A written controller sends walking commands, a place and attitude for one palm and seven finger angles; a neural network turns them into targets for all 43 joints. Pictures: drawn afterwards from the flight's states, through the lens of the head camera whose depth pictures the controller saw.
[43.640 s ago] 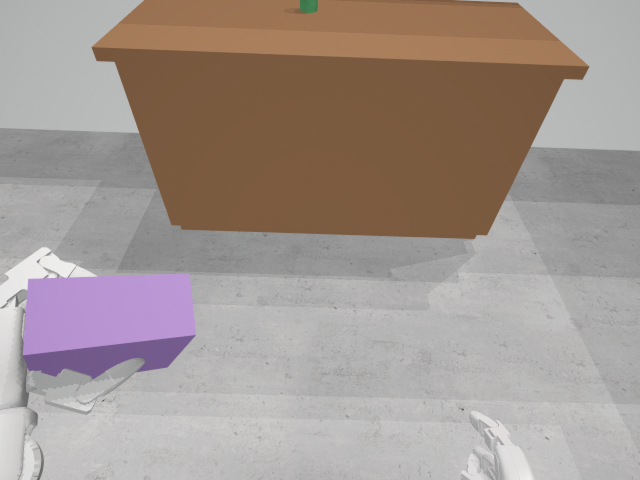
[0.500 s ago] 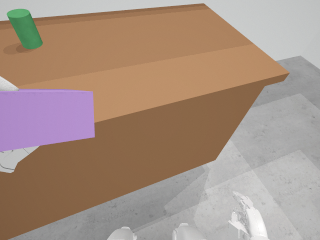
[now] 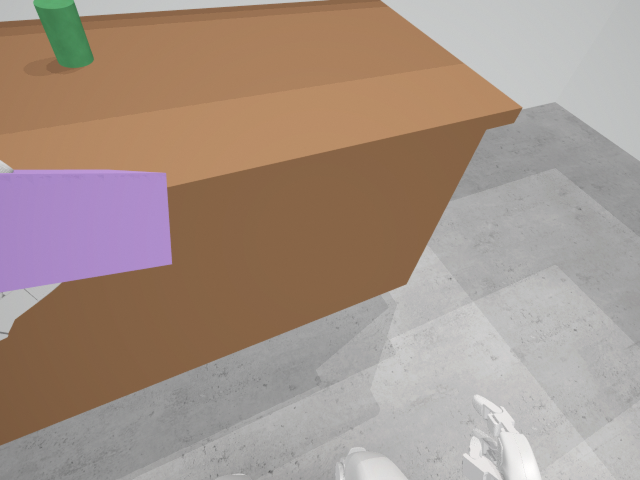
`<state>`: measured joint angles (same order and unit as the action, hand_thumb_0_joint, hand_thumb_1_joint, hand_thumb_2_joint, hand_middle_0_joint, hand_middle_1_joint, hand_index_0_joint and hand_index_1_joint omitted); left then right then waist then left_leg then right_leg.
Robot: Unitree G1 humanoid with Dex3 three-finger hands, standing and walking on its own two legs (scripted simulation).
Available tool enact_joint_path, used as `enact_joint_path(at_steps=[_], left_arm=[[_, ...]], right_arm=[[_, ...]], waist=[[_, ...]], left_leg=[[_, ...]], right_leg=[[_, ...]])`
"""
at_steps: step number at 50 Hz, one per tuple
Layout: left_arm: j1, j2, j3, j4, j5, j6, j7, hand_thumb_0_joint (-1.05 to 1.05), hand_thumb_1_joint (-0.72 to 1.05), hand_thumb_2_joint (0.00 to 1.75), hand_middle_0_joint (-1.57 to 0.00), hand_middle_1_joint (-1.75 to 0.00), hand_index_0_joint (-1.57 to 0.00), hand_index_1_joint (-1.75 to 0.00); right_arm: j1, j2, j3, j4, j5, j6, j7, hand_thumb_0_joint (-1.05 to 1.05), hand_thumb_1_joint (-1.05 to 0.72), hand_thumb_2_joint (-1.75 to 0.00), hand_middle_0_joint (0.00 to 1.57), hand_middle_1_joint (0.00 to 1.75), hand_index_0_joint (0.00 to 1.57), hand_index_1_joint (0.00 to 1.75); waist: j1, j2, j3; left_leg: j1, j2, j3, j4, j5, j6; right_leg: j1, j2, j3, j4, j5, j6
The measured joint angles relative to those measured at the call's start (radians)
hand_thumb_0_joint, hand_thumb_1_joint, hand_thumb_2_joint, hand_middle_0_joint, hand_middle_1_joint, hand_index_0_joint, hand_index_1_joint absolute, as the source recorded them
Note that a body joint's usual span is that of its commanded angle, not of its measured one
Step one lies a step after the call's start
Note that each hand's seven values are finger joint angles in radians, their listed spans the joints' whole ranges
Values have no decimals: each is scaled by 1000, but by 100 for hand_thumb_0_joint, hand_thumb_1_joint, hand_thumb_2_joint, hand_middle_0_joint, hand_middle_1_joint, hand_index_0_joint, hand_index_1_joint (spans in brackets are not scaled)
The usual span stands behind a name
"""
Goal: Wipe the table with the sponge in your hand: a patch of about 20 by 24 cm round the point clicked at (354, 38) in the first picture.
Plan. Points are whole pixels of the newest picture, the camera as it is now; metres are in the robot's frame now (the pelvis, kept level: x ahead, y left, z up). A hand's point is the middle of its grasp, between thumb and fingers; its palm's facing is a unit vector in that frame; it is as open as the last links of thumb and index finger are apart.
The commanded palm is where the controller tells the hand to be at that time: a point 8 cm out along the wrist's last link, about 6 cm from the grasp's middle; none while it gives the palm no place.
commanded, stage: stop stepping back and stand still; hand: left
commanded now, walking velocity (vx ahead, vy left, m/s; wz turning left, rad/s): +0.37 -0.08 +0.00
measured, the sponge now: (73, 213) +0.25 +0.21 +0.26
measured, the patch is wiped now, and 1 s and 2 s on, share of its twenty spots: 1.00 1.00 1.00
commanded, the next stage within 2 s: stand and wait in 1.04 s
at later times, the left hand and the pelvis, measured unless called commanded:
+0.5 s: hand out of the picture +0.14 +0.22 +0.29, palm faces +0.48 -0.84 -0.23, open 9.7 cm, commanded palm +0.07 +0.26 +0.28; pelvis -0.09 -0.02 +0.00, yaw -2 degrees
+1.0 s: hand out of the picture +0.11 +0.18 +0.27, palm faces +0.47 -0.81 -0.33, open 9.7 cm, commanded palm +0.06 +0.24 +0.28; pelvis -0.10 -0.05 +0.01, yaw +1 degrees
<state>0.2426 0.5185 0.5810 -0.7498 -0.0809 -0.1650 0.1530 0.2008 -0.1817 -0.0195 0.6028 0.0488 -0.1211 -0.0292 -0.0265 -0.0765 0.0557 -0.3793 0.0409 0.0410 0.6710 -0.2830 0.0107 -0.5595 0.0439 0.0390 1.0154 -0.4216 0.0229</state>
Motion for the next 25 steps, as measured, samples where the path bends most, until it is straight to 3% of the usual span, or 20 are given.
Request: enact_joint_path(at_steps=[6, 8, 9, 11, 12, 15, 17, 19, 21, 23, 25], left_arm=[[-17, -64, -54, 119, 4, 37, -16, -1, -48, 107, -74, -136, -78, -134], [-27, -97, -96, 139, 10, 43, -34, -1, -48, 107, -74, -136, -78, -134], [-27, -105, -122, 140, 12, 46, -43, -1, -48, 107, -74, -136, -78, -134], [-10, -113, -155, 125, 10, 47, -57, -1, -48, 107, -74, -136, -78, -134], [3, -112, -161, 113, 9, 46, -61, -1, -48, 107, -74, -136, -78, -134], [8, -92, -158, 81, 11, 41, -51, -1, -48, 107, -74, -136, -78, -134], [-22, -75, -139, 70, 6, 31, -33, -1, -48, 107, -75, -136, -78, -134], [-71, -41, -107, 101, 11, 26, -27, -1, -48, 107, -75, -135, -78, -134], [-105, -36, -103, 154, 13, 30, -22, -1, -48, 107, -75, -135, -78, -134], [-119, -51, -112, 204, 12, 35, -19, -1, -48, 107, -75, -136, -78, -134], [-97, -63, -114, 227, 5, 48, -19, -1, -48, 107, -74, -136, -78, -134]], right_arm=[[72, -10, 47, 6, -7, 21, 12, 1, -90, -90, 20, 30, 21, 30], [54, -24, 48, 19, -12, 39, 11, 1, -90, -90, 20, 30, 21, 30], [46, -25, 46, 35, -9, 48, 13, 1, -90, -90, 20, 30, 21, 30], [35, -16, 49, 63, -5, 70, 16, 2, -90, -90, 20, 30, 21, 30], [33, -10, 52, 67, -6, 81, 15, 2, -90, -90, 20, 30, 21, 30], [35, -5, 63, 46, -9, 86, -3, 2, -90, -90, 20, 30, 21, 30], [29, -28, 63, 9, -13, 60, -19, 2, -90, -90, 20, 30, 21, 30], [4, -5, 53, 15, -12, 36, -23, 2, -90, -90, 20, 30, 21, 30], [14, 9, 55, 15, -6, 19, -14, 2, -90, -90, 20, 30, 21, 30], [35, 14, 64, 19, -3, 9, -6, 1, -90, -90, 20, 30, 21, 30], [53, 15, 76, 17, -5, 13, -2, 1, -90, -90, 20, 30, 21, 30]], waist=[[9, 68, -94], [10, 123, -82], [12, 127, -80], [24, 101, -93], [26, 83, -105], [30, 40, -136], [23, 72, -141], [31, 28, -113], [23, 20, -121], [9, 39, -137], [-4, 63, -145]], left_leg=[[-45, 21, -17, 38, -18, -7], [-97, 36, -56, 172, -131, 1], [-128, 22, -72, 287, -147, 0], [-164, -7, -68, 471, -123, 2], [-160, -11, -54, 489, -114, 8], [-57, 0, -16, 258, -131, 29], [8, 19, -54, 39, -176, 51], [-3, -3, -17, 61, -87, 24], [6, -14, -9, 40, -36, 15], [16, -10, -22, -2, -8, 13], [26, 6, -34, -36, 2, 1]], right_leg=[[267, -10, -75, -378, 70, -32], [273, 21, -105, -392, 120, -52], [271, 24, -112, -385, 125, -59], [266, 20, -101, -393, 137, -66], [259, 16, -91, -403, 148, -68], [206, -16, -96, -390, 143, -77], [127, -5, -112, -280, 34, -66], [61, -12, -50, -63, -26, -50], [33, -9, -32, 80, -29, -38], [52, -16, -46, 47, -16, -37], [124, -20, -69, -123, -17, -37]])
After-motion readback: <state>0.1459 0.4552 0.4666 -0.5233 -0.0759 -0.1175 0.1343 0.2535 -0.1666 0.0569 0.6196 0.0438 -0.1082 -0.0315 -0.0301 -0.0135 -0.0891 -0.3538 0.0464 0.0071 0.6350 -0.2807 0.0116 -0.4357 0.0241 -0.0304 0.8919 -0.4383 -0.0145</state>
